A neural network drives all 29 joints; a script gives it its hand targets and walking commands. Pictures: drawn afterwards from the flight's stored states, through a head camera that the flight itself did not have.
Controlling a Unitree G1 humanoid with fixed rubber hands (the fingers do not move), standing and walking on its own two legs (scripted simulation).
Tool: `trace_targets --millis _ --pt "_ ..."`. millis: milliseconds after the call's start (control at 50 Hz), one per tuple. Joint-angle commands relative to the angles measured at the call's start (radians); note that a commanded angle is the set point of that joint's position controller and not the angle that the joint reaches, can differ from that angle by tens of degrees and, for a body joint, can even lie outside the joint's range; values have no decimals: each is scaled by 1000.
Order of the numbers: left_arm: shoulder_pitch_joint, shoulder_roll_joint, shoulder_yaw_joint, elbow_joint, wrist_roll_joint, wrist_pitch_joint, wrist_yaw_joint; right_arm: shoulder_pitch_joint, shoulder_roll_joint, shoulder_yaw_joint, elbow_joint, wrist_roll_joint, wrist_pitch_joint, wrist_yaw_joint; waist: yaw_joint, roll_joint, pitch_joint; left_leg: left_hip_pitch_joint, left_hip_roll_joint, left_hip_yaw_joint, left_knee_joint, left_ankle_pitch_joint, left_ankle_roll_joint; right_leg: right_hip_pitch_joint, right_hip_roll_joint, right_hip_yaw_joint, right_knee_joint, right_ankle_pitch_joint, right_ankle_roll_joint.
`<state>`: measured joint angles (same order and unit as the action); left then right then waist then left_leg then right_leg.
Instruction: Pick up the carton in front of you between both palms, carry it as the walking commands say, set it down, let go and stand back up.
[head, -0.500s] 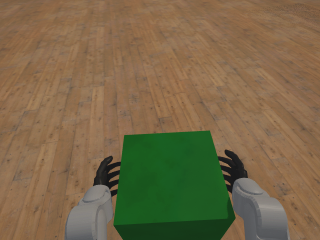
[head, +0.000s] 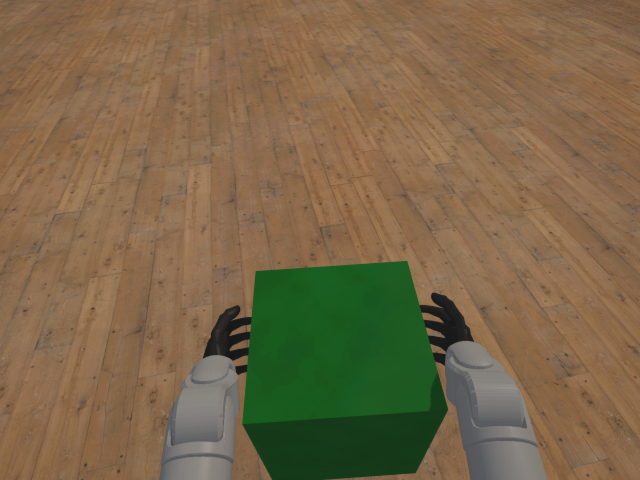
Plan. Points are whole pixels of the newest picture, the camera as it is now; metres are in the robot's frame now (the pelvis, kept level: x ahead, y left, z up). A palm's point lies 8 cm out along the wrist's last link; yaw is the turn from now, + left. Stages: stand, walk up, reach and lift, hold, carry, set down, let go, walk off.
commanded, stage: carry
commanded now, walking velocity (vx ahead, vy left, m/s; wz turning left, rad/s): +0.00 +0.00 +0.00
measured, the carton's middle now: (338, 375) +0.30 +0.00 -0.05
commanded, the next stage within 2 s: hold in 1.12 s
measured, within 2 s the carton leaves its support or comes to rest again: neither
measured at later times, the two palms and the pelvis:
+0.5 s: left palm (214, 371) +0.27 +0.15 +0.03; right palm (458, 356) +0.27 -0.15 +0.04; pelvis -0.02 +0.00 +0.00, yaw +0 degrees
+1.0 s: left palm (214, 379) +0.26 +0.15 +0.03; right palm (463, 366) +0.26 -0.15 +0.04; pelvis -0.03 +0.00 +0.00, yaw +0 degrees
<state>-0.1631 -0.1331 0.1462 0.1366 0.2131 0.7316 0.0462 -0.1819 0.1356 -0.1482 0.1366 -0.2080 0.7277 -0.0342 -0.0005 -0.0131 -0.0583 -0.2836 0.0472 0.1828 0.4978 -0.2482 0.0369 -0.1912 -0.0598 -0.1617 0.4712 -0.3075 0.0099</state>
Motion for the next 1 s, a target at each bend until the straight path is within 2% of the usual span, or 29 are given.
trace_targets --millis 0,20,80,120,140,160,200,220,260,300,340,380,400,440,460,540,560,580,620,660,680,720,740,760,780,820,860,900,980 --pt "-465 -753 -518 -76 -203 -89 -196 -424 736 506 -19 195 -82 193 1 14 -258 141 120 -133 -73 298 -6 33 -97 95 -44 232 -27" --pt "-469 -768 -540 -56 -206 -87 -200 -471 757 538 -66 203 -96 199 0 7 -245 121 118 -121 -67 331 -8 37 -94 80 -41 231 -19" --pt "-474 -835 -575 -79 -232 -78 -210 -449 790 541 -53 219 -83 211 -1 49 -265 137 112 -118 -66 293 -12 32 -99 92 -50 230 -31" --pt "-487 -855 -589 -119 -244 -64 -218 -449 851 578 -70 232 -60 217 -7 -3 -273 110 115 -129 -59 274 -6 45 -98 88 -38 219 -23" --pt "-456 -881 -584 -79 -233 -47 -221 -449 816 582 -104 218 -51 211 -1 -4 -247 89 118 -125 -64 253 -9 40 -100 95 -51 202 -24" --pt "-453 -842 -569 -108 -230 -45 -220 -421 842 556 -59 220 -39 219 0 -15 -267 80 121 -135 -59 243 1 59 -102 96 -59 207 -27" --pt "-470 -860 -584 -118 -247 -39 -224 -432 837 581 -105 228 -41 221 -4 33 -282 115 120 -124 -58 261 -4 42 -112 106 -45 225 -34" --pt "-473 -893 -606 -120 -255 -34 -226 -446 843 580 -119 238 -39 221 -1 12 -290 106 120 -141 -58 297 3 47 -103 91 -32 219 -24" --pt "-463 -862 -576 -99 -235 -32 -227 -419 835 548 -65 216 -27 222 -3 12 -242 76 124 -143 -58 283 6 44 -107 96 -51 234 -22" --pt "-430 -863 -578 -88 -231 -27 -221 -428 835 562 -79 229 -31 223 1 52 -293 126 125 -131 -40 357 3 50 -103 91 -20 264 -26" --pt "-471 -857 -553 -92 -224 -28 -227 -428 821 514 -53 198 -26 226 4 13 -280 113 123 -131 -52 343 1 24 -105 81 -15 242 -25" --pt "-489 -851 -552 -96 -222 -30 -229 -425 838 512 -32 197 -22 224 -2 50 -263 110 119 -130 -48 288 3 23 -108 105 -37 222 -24" --pt "-477 -865 -549 -65 -227 -26 -234 -457 837 531 -54 202 -26 225 2 -4 -239 107 121 -136 -63 285 9 3 -105 98 -41 208 -24" --pt "-496 -882 -563 -76 -241 -29 -241 -455 859 533 -62 213 -26 229 -1 -14 -264 114 125 -138 -78 272 1 10 -102 96 -42 199 -17" --pt "-497 -878 -574 -86 -239 -29 -236 -469 872 542 -60 226 -30 234 -3 25 -248 105 115 -132 -83 264 -4 -1 -100 102 -45 171 -19" --pt "-492 -883 -548 -69 -229 -23 -230 -477 869 522 -55 219 -24 233 -1 32 -259 92 125 -138 -71 265 2 13 -98 98 -50 180 -24" --pt "-489 -896 -561 -75 -238 -23 -234 -458 851 536 -76 218 -24 231 1 19 -276 99 126 -139 -68 259 2 24 -109 104 -48 223 -23" --pt "-481 -866 -531 -77 -217 -22 -230 -433 853 510 -12 200 -12 231 -5 6 -288 98 113 -135 -70 236 -6 31 -97 88 -37 208 -16" --pt "-475 -871 -555 -88 -225 -23 -225 -471 853 543 -86 218 -31 231 -1 23 -258 108 119 -144 -73 291 -1 0 -112 94 -32 203 -30" --pt "-505 -893 -552 -70 -230 -23 -231 -457 836 525 -63 202 -22 229 -2 16 -259 72 115 -139 -71 266 4 18 -104 97 -43 213 -22" --pt "-466 -866 -539 -62 -222 -23 -231 -459 854 543 -55 217 -19 230 -2 -15 -292 98 126 -142 -67 277 6 36 -103 101 -36 194 -22" --pt "-505 -873 -535 -69 -222 -25 -231 -475 850 521 -39 209 -23 230 -4 11 -245 96 115 -134 -83 227 -3 -16 -107 101 -45 146 -28" --pt "-523 -885 -549 -67 -235 -23 -235 -458 843 498 -35 206 -20 232 -5 65 -221 90 123 -142 -100 196 2 -48 -108 115 -52 141 -35" --pt "-527 -867 -558 -87 -230 -22 -231 -439 874 513 -14 206 -23 236 -1 32 -261 98 120 -148 -90 191 2 -2 -100 106 -57 120 -35" --pt "-518 -869 -547 -67 -225 -16 -234 -427 859 492 -16 188 -16 237 -3 49 -238 100 115 -141 -102 167 2 -51 -100 114 -68 117 -32" --pt "-489 -893 -545 -54 -222 -27 -240 -478 862 542 -57 209 -27 234 0 -29 -265 78 117 -140 -87 228 6 5 -97 98 -55 137 -20" --pt "-496 -868 -549 -81 -221 -29 -236 -477 860 534 -73 205 -30 234 -2 31 -291 125 121 -124 -69 258 -4 -5 -104 107 -46 179 -29" --pt "-485 -876 -516 -59 -211 -25 -235 -484 838 523 -69 211 -23 229 -1 16 -262 60 119 -137 -80 225 -3 23 -103 101 -51 188 -23" --pt "-496 -877 -552 -75 -233 -24 -231 -455 857 536 -65 214 -26 229 -2 15 -301 110 112 -131 -60 258 0 10 -105 104 -44 206 -24"
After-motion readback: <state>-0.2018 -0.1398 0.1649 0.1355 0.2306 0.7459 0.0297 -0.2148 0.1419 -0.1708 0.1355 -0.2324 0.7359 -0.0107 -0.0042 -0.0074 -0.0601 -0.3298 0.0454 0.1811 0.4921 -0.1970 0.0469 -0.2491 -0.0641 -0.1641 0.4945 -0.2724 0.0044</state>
